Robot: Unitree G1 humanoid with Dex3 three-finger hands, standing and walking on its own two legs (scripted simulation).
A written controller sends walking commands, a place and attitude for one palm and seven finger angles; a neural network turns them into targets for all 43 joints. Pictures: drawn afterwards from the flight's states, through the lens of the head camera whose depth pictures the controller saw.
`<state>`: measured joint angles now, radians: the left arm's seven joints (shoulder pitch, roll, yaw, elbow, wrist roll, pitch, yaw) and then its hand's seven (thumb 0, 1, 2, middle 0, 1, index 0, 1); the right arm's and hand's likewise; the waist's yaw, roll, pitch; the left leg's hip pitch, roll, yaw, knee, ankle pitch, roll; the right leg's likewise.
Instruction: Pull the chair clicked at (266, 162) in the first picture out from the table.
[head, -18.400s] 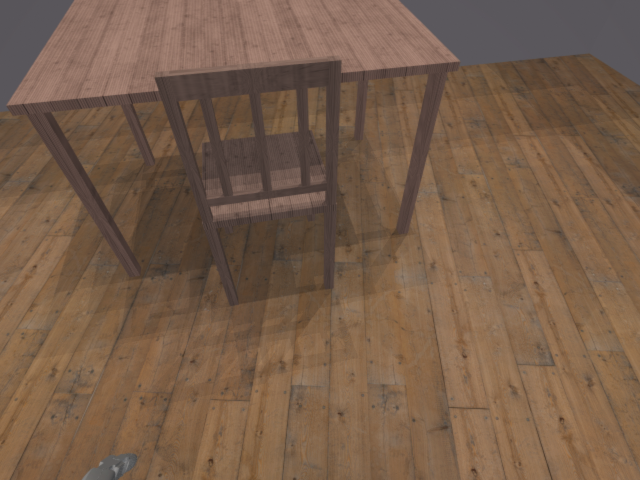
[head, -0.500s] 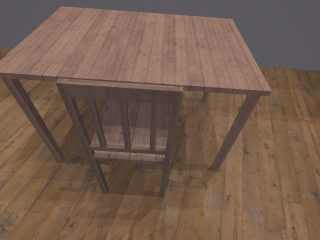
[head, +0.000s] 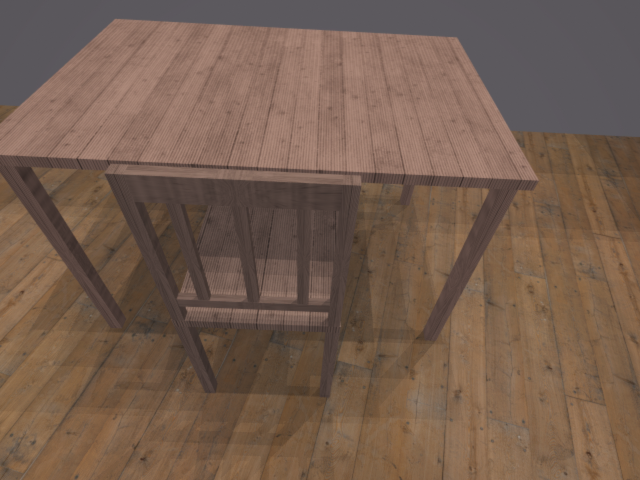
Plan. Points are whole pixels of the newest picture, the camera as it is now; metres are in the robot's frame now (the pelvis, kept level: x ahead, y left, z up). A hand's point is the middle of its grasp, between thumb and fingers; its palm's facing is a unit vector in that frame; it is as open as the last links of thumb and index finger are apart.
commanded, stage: look again from close up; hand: left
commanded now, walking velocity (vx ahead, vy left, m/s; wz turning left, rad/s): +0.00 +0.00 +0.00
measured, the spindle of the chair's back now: (247, 257) +0.52 +0.17 -0.10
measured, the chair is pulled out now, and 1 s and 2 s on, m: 0.00 0.00 0.00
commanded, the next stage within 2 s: none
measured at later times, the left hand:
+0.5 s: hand out of the picture -0.02 +0.15 -0.18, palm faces +0.03 -0.99 -0.16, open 7.3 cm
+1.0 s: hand out of the picture -0.01 +0.14 -0.17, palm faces +0.03 -0.99 -0.16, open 7.3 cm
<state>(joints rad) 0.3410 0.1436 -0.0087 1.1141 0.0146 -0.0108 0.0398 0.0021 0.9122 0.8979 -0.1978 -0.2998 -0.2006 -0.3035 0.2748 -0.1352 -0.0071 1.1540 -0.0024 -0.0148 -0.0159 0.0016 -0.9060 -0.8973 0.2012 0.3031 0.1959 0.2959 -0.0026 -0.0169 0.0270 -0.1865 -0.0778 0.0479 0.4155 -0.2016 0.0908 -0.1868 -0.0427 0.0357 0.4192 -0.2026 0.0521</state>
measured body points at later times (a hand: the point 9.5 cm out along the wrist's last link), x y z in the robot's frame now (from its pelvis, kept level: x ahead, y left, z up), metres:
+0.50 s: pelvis +0.01 -0.01 +0.00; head +0.01 +0.00 +0.45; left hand -0.02 +0.20 -0.16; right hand -0.01 -0.23 -0.16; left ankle +0.02 +0.06 -0.74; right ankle +0.02 -0.16 -0.74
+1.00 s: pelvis +0.01 -0.02 +0.00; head +0.01 -0.02 +0.45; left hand -0.01 +0.19 -0.16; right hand +0.00 -0.24 -0.16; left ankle +0.02 +0.06 -0.74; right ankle +0.02 -0.16 -0.74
